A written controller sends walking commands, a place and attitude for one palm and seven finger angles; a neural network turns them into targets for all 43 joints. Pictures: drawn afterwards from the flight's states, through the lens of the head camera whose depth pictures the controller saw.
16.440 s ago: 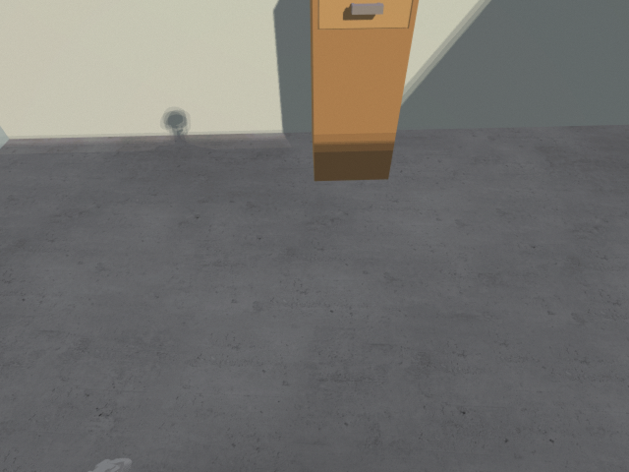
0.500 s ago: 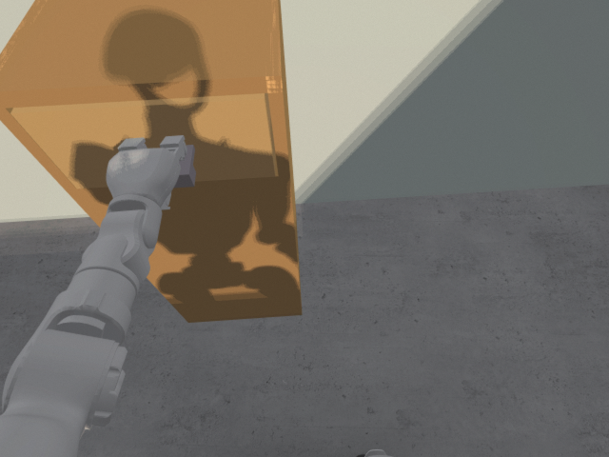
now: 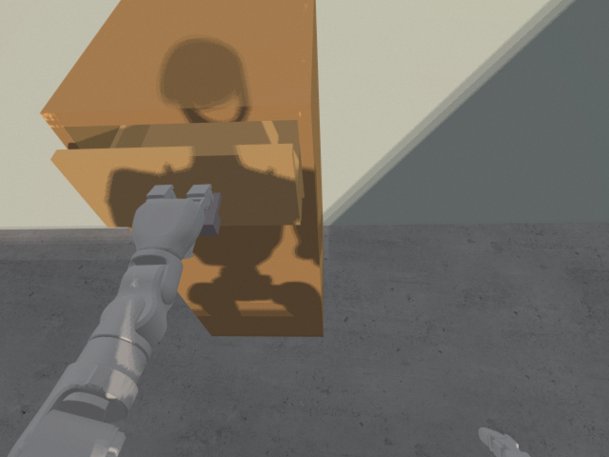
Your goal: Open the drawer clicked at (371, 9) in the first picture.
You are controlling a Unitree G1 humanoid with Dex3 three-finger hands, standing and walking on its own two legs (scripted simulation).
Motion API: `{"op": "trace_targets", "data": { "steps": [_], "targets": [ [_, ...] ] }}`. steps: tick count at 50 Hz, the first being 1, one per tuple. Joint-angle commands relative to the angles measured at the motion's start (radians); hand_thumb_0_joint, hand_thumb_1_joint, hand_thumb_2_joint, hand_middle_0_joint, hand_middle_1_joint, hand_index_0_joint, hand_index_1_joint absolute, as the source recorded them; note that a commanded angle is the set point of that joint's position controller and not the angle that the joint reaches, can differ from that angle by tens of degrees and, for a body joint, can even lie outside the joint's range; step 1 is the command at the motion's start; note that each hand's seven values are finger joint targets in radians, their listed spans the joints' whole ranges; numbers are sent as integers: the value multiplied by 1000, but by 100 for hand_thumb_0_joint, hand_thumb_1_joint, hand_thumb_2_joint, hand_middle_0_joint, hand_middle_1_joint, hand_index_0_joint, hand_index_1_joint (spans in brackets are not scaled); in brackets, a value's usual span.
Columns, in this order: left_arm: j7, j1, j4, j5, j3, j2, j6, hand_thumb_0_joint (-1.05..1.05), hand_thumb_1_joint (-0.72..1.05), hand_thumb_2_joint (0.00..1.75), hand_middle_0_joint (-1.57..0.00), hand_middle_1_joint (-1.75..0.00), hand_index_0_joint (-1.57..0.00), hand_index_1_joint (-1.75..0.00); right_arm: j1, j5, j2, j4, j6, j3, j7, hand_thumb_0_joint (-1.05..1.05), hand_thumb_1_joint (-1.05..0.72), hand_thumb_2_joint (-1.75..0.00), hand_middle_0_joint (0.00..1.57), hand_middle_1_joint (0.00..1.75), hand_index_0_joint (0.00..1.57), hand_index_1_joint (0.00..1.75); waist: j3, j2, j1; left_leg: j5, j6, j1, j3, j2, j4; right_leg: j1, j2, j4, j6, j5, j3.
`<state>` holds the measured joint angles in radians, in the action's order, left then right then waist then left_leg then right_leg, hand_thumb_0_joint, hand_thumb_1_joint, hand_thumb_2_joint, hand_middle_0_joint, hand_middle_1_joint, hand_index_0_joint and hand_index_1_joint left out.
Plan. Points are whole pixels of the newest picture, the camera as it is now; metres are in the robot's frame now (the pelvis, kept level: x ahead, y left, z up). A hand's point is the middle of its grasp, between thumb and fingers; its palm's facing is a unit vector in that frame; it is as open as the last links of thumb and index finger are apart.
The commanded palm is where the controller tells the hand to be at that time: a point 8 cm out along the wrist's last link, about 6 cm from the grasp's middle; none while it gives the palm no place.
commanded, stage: pull the drawer open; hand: left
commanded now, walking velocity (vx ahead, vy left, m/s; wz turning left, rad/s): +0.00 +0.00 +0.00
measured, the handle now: (183, 211) +0.44 +0.20 +0.05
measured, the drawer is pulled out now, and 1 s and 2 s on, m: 0.06 0.19 0.30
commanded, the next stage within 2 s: open the thumb to release the handle in 1.92 s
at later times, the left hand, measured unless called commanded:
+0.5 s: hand (179, 263) +0.36 +0.20 +0.03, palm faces -0.03 -0.01 -1.00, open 5.9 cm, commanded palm +0.34 +0.20 +0.08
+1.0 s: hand (162, 329) +0.27 +0.20 +0.03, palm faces +0.02 -0.06 -1.00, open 5.8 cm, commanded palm +0.23 +0.20 +0.08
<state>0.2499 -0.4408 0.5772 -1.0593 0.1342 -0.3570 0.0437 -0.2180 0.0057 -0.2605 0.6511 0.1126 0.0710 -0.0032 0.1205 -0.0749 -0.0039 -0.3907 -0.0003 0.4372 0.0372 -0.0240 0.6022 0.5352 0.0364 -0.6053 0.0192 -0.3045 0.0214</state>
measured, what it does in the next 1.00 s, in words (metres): stands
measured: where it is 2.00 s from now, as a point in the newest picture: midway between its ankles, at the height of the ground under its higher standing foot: outside the picture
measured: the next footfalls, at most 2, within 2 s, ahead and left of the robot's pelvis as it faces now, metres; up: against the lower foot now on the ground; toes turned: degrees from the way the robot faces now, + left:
none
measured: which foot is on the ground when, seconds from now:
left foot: down 0.00-1.00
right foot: down 0.00-1.00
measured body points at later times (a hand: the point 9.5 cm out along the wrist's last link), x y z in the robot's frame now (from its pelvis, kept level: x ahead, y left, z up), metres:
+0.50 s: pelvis -0.02 -0.01 +0.00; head +0.03 -0.04 +0.45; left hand +0.36 +0.20 +0.08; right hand +0.11 -0.26 -0.14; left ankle -0.07 +0.12 -0.72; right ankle -0.02 -0.13 -0.72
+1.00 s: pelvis -0.02 +0.00 +0.00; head +0.01 -0.04 +0.45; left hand +0.26 +0.20 +0.08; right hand +0.14 -0.25 -0.12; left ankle -0.07 +0.12 -0.72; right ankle -0.02 -0.13 -0.72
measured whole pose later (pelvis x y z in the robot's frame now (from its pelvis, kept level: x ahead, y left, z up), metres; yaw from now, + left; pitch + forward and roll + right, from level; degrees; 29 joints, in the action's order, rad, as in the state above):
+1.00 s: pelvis -0.02 +0.00 +0.00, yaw -1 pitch +7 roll +1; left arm 0.29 0.06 0.12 -1.05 0.14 -0.34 0.08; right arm -0.18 0.01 -0.25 0.65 0.06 0.06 0.00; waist 0.08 -0.08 -0.04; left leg -0.37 0.01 0.33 0.06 -0.02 0.57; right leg 0.45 0.03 -0.60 0.02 -0.28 -0.01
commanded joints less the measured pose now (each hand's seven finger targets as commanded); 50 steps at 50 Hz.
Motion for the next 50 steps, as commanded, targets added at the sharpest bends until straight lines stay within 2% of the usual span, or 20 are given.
{"op": "trace_targets", "data": {
  "steps": [1, 3, 5, 8, 9, 10, 11, 13, 14, 18, 20, 22, 23, 25, 28, 31, 36, 39, 41, 50],
  "targets": [
    [31, -191, -248, 27, -67, -130, -17, 0, 90, 90, -40, -135, -40, -135, -11, -3, -117, -107, -27, 38, 10, 0, -90, -90, 20, 30, 20, 30, 345, 94, -2, 721, -22, -145, 4, 34, 2, -299, -56, -16, -45, 567, 27],
    [30, -149, -309, 33, -60, -116, -16, 0, 90, 90, -40, -135, -40, -135, 4, -3, -115, -120, -31, 38, 6, 0, -90, -90, 20, 30, 20, 30, 371, 88, -9, 739, -22, -160, 2, 35, 4, -318, -55, -18, -45, 579, 27],
    [31, -114, -346, 35, -48, -99, -15, 0, 90, 90, -40, -135, -40, -135, 17, -3, -110, -124, -36, 35, 4, 0, -90, -90, 20, 30, 20, 30, 344, 83, -12, 737, -20, -167, -2, 32, 1, -301, -55, -17, -45, 564, 29],
    [33, -54, -371, 40, -75, -123, -9, 0, 90, 90, -40, -135, -40, -135, 35, -2, -113, -129, -40, 33, 9, 0, -90, -90, 20, 30, 20, 30, 335, 100, -20, 697, -20, -158, 3, 35, -6, -321, -54, -10, -46, 553, 27],
    [40, -242, -343, 28, -45, -129, -9, 0, 90, 90, -40, -135, -40, -135, 31, -6, -115, -105, -37, 25, 18, 0, -90, -90, 20, 30, 20, 30, 279, 110, 34, 612, -17, -143, -1, 38, -6, -262, -55, -3, -43, 505, 30],
    [44, -278, -293, 20, -38, -120, -8, 0, 90, 90, -40, -135, -40, -135, 21, -5, -110, -92, -40, 28, 25, 0, -90, -90, 20, 30, 20, 30, 247, 110, 36, 566, -18, -130, 3, 42, -8, -242, -56, 3, -45, 471, 32],
    [47, -250, -253, 10, -65, -145, -5, 0, 90, 90, -40, -135, -40, -135, 16, -2, -110, -85, -43, 29, 30, 0, -90, -90, 20, 30, 20, 30, 257, 113, 21, 563, -19, -126, 8, 45, -10, -255, -56, 2, -48, 473, 31],
    [50, -268, -248, -5, -80, -172, 0, 0, 90, 90, -40, -135, -40, -135, 17, 1, -114, -80, -42, 29, 37, 0, -90, -90, 20, 30, 20, 30, 319, 106, 9, 586, -16, -130, 14, 51, -5, -295, -53, -7, -49, 514, 22],
    [49, -300, -265, -2, -52, -147, -3, 0, 90, 90, -40, -135, -40, -135, 12, 2, -107, -80, -43, 29, 36, 0, -90, -90, 20, 30, 20, 30, 343, 73, 13, 609, -17, -144, 13, 52, 0, -299, -48, -13, -49, 536, 21],
    [42, -326, -203, 7, -58, -152, -13, 0, 90, 90, -40, -135, -40, -135, 10, 2, -108, -71, -42, 29, 43, 0, -90, -90, 20, 30, 20, 30, 329, 113, 19, 566, -18, -122, 10, 55, -4, -301, -49, -7, -48, 513, 23],
    [44, -343, -174, 6, -78, -177, -26, 0, 90, 90, -40, -135, -40, -135, 10, 1, -107, -71, -44, 27, 47, 0, -90, -90, 20, 30, 20, 30, 315, 112, 13, 521, -20, -102, 12, 58, -10, -298, -48, -7, -48, 486, 22],
    [48, -373, -164, 4, -58, -156, -39, 0, 90, 90, -40, -135, -40, -135, 7, 1, -103, -71, -47, 29, 48, 0, -90, -90, 20, 30, 20, 30, 311, 95, 20, 495, -19, -104, 13, 58, -14, -281, -47, -2, -49, 458, 22],
    [52, -381, -151, 2, -85, -188, -46, 0, 90, 90, -40, -135, -40, -135, 0, 2, -110, -70, -48, 29, 49, 0, -90, -90, 20, 30, 20, 30, 314, 110, 18, 487, -19, -93, 10, 59, -15, -290, -48, 0, -50, 447, 20],
    [58, -400, -125, -3, -69, -170, -56, 0, 90, 90, -40, -135, -40, -135, -3, 1, -106, -71, -53, 27, 49, 0, -90, -90, 20, 30, 20, 30, 295, 93, 19, 454, -19, -78, 11, 59, -22, -270, -47, 0, -50, 417, 21],
    [63, -250, -145, 4, -116, -194, -66, 0, 90, 90, -40, -135, -40, -135, 8, 2, -109, -95, -57, 33, 42, 0, -90, -90, 20, 30, 20, 30, 342, 84, -23, 467, -19, -76, 15, 60, -30, -325, -48, 3, -55, 426, 11],
    [63, -100, -237, 25, -115, -162, -72, 0, 90, 90, -40, -135, -40, -135, 32, -5, -103, -126, -64, 33, 31, 0, -90, -90, 20, 30, 20, 30, 334, 76, -50, 504, -19, -77, 18, 50, -44, -342, -50, -1, -56, 437, 12],
    [67, 96, -438, 52, -84, -100, -47, 0, 90, 90, -40, -135, -40, -135, 69, -11, -105, -161, -79, 32, 12, 0, -90, -90, 20, 30, 20, 30, 289, 92, -47, 533, -16, -108, 11, 32, -57, -317, -56, 9, -52, 404, 19],
    [77, 205, -536, 56, -100, -112, -22, 0, 90, 90, -40, -135, -40, -135, 92, -10, -108, -170, -89, 29, 6, 0, -90, -90, 20, 30, 20, 30, 267, 71, -58, 539, -11, -129, 9, 25, -68, -315, -55, 15, -53, 383, 21],
    [81, 228, -560, 52, -91, -101, -1, 0, 90, 90, -40, -135, -40, -135, 105, -9, -107, -162, -93, 26, 9, 0, -90, -90, 20, 30, 20, 30, 245, 101, -49, 508, -10, -127, 11, 26, -71, -308, -58, 18, -51, 371, 23],
    [85, 407, -750, 44, -72, -75, 26, 0, 90, 90, -40, -135, -40, -135, 176, 3, -84, -168, -105, 6, 4, 0, -90, -90, 20, 30, 20, 30, 196, 96, -64, 533, -4, -174, 6, 30, -72, -318, -55, 23, -48, 395, 25]
  ]
}}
